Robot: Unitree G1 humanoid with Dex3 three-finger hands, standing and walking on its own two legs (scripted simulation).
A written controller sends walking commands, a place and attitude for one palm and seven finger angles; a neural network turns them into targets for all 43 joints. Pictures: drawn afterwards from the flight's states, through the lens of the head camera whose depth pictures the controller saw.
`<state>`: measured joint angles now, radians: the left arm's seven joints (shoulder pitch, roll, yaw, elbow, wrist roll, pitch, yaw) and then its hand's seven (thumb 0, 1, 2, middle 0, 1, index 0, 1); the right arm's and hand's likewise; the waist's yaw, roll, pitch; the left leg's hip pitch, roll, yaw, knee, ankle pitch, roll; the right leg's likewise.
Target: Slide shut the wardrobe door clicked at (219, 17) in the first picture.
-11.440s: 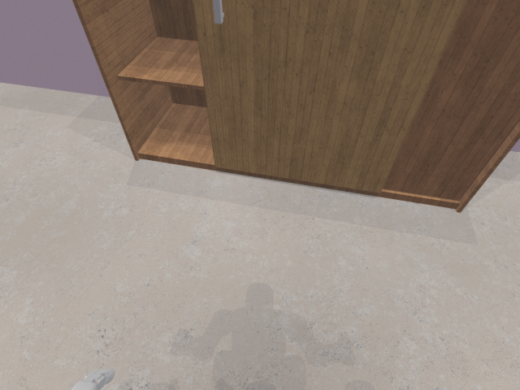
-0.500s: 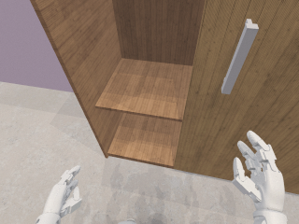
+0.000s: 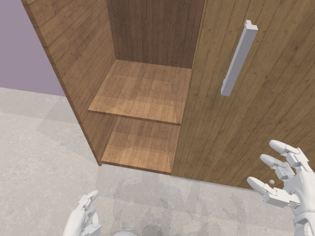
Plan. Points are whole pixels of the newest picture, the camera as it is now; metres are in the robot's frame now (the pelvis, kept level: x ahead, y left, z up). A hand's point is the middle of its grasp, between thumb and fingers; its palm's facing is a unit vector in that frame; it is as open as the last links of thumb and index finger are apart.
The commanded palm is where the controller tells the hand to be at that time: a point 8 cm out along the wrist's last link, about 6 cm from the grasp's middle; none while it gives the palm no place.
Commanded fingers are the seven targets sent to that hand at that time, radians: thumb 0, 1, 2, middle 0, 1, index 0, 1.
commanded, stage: raise the hand with hooked fingers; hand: right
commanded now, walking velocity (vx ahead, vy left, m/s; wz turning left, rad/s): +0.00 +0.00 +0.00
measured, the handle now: (235, 60) +0.53 -0.17 +0.19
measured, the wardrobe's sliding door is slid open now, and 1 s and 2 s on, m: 0.47 0.47 0.47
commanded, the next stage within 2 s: move the hooked fingers beside the handle in 1.26 s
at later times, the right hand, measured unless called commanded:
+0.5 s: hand out of the picture +0.27 -0.28 +0.18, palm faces +0.21 +0.98 -0.06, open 13.8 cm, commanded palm +0.24 -0.32 +0.18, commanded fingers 0.00 0.50 -0.30 0.30 1.20 0.30 1.20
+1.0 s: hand out of the picture +0.30 -0.28 +0.20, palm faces +0.18 +0.98 -0.02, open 14.0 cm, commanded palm +0.26 -0.32 +0.21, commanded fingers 0.00 0.50 -0.30 0.30 1.20 0.30 1.20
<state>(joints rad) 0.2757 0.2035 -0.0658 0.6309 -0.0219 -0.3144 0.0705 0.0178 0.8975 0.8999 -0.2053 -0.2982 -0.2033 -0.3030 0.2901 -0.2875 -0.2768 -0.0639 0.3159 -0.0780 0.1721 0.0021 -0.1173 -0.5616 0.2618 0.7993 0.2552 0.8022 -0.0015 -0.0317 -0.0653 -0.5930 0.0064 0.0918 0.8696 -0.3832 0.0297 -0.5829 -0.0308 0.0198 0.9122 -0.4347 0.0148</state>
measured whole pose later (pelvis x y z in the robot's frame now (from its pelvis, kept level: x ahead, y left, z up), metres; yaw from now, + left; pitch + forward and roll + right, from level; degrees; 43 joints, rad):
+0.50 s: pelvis +0.02 -0.01 +0.03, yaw -1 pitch +0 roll +2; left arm 0.21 0.24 -0.07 0.66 -0.04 -0.36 0.09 0.02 0.90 0.90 -0.20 -0.30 -0.20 -0.30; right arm 0.08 -0.36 -0.38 -0.02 0.34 -0.03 0.25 -0.01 0.44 -0.32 0.30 1.15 0.29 1.16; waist -0.07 -0.04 -0.03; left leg -0.32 0.01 0.10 0.62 -0.30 0.01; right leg -0.33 -0.02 0.03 0.68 -0.36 0.00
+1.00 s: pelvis +0.02 -0.01 +0.04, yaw +0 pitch -2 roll +1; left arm 0.20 0.27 -0.06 0.67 -0.07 -0.27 0.11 0.02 0.90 0.90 -0.20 -0.30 -0.20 -0.30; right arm -0.07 -0.41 -0.44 0.07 0.33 0.20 0.29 -0.02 0.50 -0.30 0.30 1.20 0.30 1.20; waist -0.06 -0.05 0.00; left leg -0.23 0.00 0.08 0.51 -0.24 0.02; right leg -0.22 -0.03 0.00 0.56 -0.30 0.01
